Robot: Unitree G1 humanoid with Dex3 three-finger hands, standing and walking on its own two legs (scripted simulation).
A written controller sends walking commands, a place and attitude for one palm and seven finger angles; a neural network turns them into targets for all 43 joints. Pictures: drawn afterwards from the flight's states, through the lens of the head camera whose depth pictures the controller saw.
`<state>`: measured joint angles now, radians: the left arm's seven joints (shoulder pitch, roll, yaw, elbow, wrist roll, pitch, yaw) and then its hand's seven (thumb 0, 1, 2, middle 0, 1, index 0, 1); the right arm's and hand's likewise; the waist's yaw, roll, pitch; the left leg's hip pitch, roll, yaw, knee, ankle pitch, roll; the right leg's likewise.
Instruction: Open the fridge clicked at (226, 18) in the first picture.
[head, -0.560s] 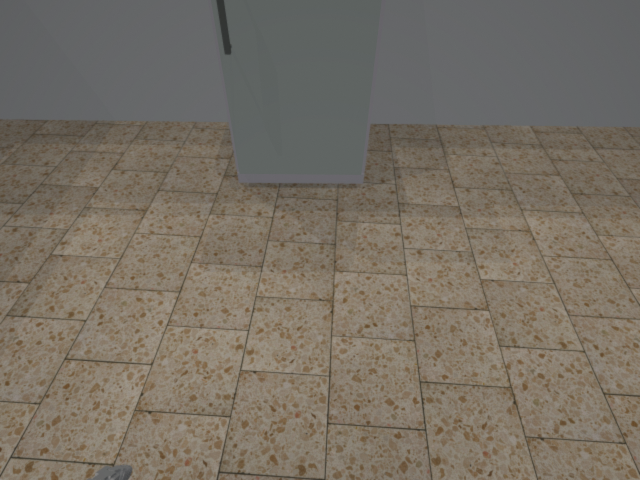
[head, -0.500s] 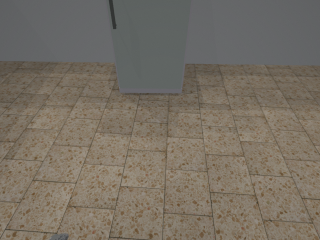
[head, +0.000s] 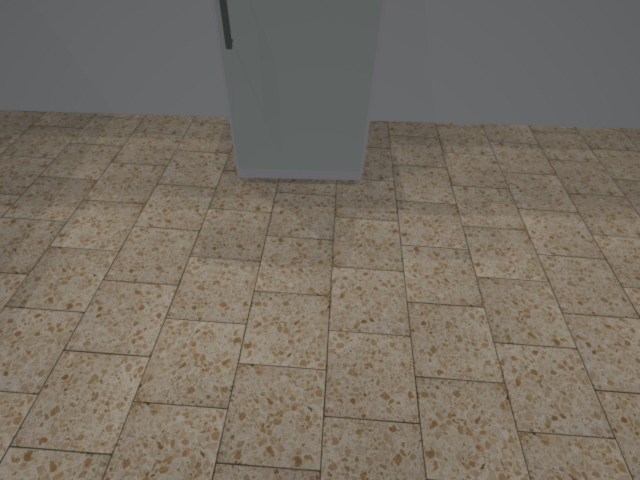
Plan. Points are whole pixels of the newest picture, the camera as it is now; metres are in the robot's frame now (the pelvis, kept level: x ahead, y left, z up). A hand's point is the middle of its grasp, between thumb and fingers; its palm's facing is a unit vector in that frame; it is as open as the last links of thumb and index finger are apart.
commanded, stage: stand and wait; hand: left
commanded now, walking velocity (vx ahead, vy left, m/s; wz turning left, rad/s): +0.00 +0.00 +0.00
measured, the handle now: out of the picture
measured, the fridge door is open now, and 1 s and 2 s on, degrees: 0 0 0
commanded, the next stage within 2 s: look at it before walking up in 0.26 s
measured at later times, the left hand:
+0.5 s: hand out of the picture +0.07 +0.25 -0.16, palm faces -0.02 -0.94 -0.33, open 7.4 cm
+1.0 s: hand out of the picture +0.08 +0.24 -0.15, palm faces -0.02 -0.94 -0.33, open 7.4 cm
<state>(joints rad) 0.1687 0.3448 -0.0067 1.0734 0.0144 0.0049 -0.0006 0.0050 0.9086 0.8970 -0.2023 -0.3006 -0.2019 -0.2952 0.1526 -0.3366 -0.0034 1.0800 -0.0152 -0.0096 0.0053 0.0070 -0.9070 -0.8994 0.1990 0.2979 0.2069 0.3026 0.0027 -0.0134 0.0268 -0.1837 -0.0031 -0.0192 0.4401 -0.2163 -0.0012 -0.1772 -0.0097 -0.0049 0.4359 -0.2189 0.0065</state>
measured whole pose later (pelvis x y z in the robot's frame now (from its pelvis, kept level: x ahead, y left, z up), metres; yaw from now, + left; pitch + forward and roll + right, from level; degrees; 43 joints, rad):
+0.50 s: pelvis +0.00 +0.00 +0.00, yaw +0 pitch -2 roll +0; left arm 0.14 0.34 -0.01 1.09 0.02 0.00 0.00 0.00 0.91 0.90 -0.20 -0.30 -0.20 -0.30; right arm 0.13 -0.33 0.00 1.10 -0.01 -0.02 0.01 0.01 -0.91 -0.90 0.20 0.30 0.21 0.30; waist 0.00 -0.01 0.03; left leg -0.16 -0.01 -0.02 0.40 -0.20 0.00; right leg -0.16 -0.01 -0.01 0.40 -0.21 0.01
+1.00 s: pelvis +0.01 -0.01 +0.00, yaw +0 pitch -2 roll +0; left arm 0.14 0.34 -0.01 1.09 0.02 0.00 0.00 0.00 0.91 0.90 -0.20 -0.30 -0.20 -0.30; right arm 0.12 -0.34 0.00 1.11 -0.01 -0.01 0.01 0.01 -0.91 -0.90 0.20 0.30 0.21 0.30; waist 0.01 -0.01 0.03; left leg -0.14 0.00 -0.02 0.37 -0.19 -0.01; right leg -0.13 0.00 -0.01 0.37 -0.20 0.00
